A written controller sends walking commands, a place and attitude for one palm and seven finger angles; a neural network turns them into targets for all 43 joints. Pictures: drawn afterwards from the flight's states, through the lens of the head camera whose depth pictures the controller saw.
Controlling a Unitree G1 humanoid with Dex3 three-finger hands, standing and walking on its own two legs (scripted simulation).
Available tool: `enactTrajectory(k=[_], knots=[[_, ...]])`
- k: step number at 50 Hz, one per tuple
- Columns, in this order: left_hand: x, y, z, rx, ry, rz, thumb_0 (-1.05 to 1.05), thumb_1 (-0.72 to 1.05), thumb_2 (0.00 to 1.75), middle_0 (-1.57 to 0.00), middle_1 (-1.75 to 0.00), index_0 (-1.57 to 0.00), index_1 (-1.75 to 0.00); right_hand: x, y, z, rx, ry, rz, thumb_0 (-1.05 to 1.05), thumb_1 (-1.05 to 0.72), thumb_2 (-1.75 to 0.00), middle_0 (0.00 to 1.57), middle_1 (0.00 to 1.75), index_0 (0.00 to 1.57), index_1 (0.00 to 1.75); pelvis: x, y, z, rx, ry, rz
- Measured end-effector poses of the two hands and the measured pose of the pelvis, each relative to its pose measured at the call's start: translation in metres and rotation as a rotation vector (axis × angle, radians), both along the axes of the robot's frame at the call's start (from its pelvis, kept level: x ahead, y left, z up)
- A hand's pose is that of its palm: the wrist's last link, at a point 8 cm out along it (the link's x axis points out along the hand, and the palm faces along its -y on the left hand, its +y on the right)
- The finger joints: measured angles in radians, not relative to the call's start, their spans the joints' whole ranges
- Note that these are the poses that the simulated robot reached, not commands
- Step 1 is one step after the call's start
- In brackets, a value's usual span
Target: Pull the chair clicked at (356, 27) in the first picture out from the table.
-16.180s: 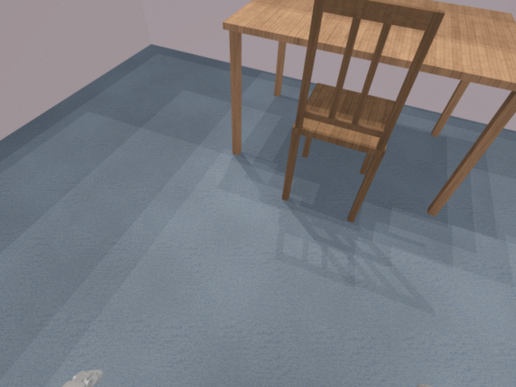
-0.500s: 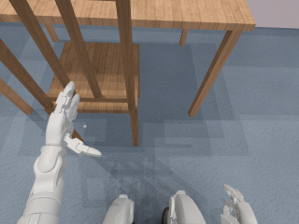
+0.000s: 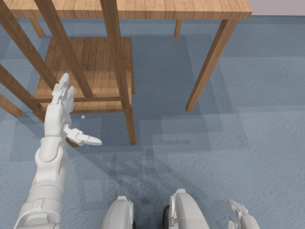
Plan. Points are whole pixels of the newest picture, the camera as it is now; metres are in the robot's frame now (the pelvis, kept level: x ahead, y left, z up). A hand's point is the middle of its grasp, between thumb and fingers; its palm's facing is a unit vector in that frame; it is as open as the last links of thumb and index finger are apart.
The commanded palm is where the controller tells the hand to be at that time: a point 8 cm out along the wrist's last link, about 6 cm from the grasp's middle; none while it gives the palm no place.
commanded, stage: aim the fingers beside a spindle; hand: left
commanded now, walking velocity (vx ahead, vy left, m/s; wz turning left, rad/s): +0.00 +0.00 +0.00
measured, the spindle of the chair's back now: (35, 58) +0.53 +0.31 +0.07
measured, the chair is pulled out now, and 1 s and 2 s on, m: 0.00 0.00 0.00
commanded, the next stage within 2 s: none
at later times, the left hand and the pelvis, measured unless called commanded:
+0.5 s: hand (78, 121) +0.38 +0.19 +0.02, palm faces +0.04 -1.00 -0.06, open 16.9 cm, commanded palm +0.35 +0.24 +0.02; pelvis +0.00 +0.00 +0.00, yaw +0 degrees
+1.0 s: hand (76, 122) +0.37 +0.19 +0.02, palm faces +0.04 -1.00 -0.06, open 16.9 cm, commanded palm +0.35 +0.23 +0.02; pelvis +0.00 +0.01 +0.00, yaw +0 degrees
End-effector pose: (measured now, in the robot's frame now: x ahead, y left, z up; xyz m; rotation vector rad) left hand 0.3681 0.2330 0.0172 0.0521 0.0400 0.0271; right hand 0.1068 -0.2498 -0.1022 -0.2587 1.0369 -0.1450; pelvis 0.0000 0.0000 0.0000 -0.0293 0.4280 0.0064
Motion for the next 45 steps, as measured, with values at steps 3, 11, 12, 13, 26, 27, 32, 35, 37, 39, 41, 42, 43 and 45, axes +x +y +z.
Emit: enactTrajectory(k=[3,11,12,13,26,27,32,35,37,39,41,42,43,45], knots=[[-0.004,0.005,-0.001,0.003,0.004,0.02,-0.01,-0.5,0.31,-0.06,-0.08,-0.06,-0.08,0.0,0.0,0.002,-0.001,0.004,-0.001,0.01,-0.9,-0.9,0.2,0.3,0.2,0.3,0.001,-0.001,0.001,0.0,-0.002,0.0],[-0.011,0.005,0.007,0.001,-0.031,0.005,-0.01,-0.5,0.31,-0.06,-0.08,-0.06,-0.08,0.01,0.0,0.005,-0.009,-0.009,0.022,0.01,-0.9,-0.9,0.2,0.3,0.2,0.3,0.002,0.0,0.004,-0.006,-0.01,0.011],[-0.011,0.004,0.006,-0.002,-0.027,-0.001,-0.01,-0.5,0.3,-0.06,-0.08,-0.06,-0.08,0.012,0.0,0.006,-0.01,-0.013,0.024,0.01,-0.9,-0.9,0.2,0.3,0.2,0.3,0.002,0.0,0.004,-0.006,-0.011,0.012],[-0.011,0.002,0.005,-0.005,-0.022,-0.006,-0.01,-0.5,0.3,-0.06,-0.08,-0.06,-0.08,0.014,0.0,0.006,-0.011,-0.019,0.026,0.01,-0.9,-0.9,0.2,0.3,0.2,0.3,0.002,0.0,0.004,-0.007,-0.011,0.013],[-0.016,0.008,0.008,0.008,-0.035,0.02,-0.01,-0.5,0.3,-0.06,-0.08,-0.06,-0.08,0.025,0.007,0.007,0.001,-0.051,0.039,0.01,-0.9,-0.9,0.2,0.3,0.2,0.3,0.002,0.002,0.003,-0.005,-0.018,0.01],[-0.015,0.01,0.006,0.008,-0.029,0.021,-0.01,-0.5,0.3,-0.06,-0.08,-0.06,-0.08,0.025,0.008,0.007,0.002,-0.048,0.043,0.01,-0.9,-0.9,0.2,0.3,0.2,0.3,0.001,0.002,0.003,-0.006,-0.017,0.012],[-0.01,0.01,-0.002,-0.006,-0.003,0.007,-0.01,-0.5,0.3,-0.06,-0.08,-0.06,-0.08,0.022,0.008,0.003,-0.004,-0.034,0.047,0.01,-0.9,-0.9,0.2,0.3,0.2,0.3,0.0,0.003,0.0,-0.01,-0.008,0.017],[-0.009,0.002,0.001,-0.015,-0.02,-0.019,-0.01,-0.5,0.3,-0.06,-0.08,-0.06,-0.08,0.02,0.008,0.003,-0.006,-0.031,0.038,0.01,-0.9,-0.9,0.2,0.3,0.2,0.3,0.001,0.004,0.0,-0.013,-0.006,0.016],[-0.01,-0.002,0.006,-0.015,-0.035,-0.032,-0.01,-0.5,0.3,-0.06,-0.08,-0.06,-0.08,0.018,0.008,0.004,-0.004,-0.029,0.029,0.01,-0.9,-0.9,0.2,0.3,0.2,0.3,0.002,0.005,0.001,-0.013,-0.009,0.012],[-0.01,-0.004,0.007,-0.012,-0.037,-0.033,-0.01,-0.5,0.3,-0.06,-0.08,-0.06,-0.08,0.017,0.008,0.005,-0.001,-0.027,0.022,0.01,-0.9,-0.9,0.2,0.3,0.2,0.3,0.003,0.005,0.003,-0.01,-0.012,0.009],[-0.009,-0.002,0.006,-0.009,-0.024,-0.018,-0.01,-0.5,0.3,-0.06,-0.08,-0.06,-0.08,0.015,0.009,0.006,0.001,-0.025,0.02,0.01,-0.9,-0.9,0.2,0.3,0.2,0.3,0.003,0.005,0.003,-0.008,-0.013,0.008],[-0.009,0.0,0.004,-0.007,-0.015,-0.008,-0.01,-0.5,0.3,-0.06,-0.08,-0.06,-0.08,0.015,0.008,0.006,0.001,-0.025,0.019,0.01,-0.9,-0.9,0.2,0.3,0.2,0.3,0.003,0.005,0.003,-0.007,-0.013,0.007],[-0.01,0.003,0.002,-0.005,-0.007,0.003,-0.01,-0.5,0.3,-0.06,-0.08,-0.06,-0.08,0.015,0.008,0.007,0.001,-0.024,0.019,0.01,-0.9,-0.9,0.2,0.3,0.2,0.3,0.003,0.005,0.003,-0.007,-0.013,0.007],[-0.012,0.008,0.0,0.0,0.001,0.02,-0.01,-0.5,0.3,-0.06,-0.08,-0.06,-0.08,0.014,0.008,0.007,0.0,-0.024,0.018,0.01,-0.9,-0.9,0.2,0.3,0.2,0.3,0.002,0.005,0.003,-0.006,-0.012,0.006]])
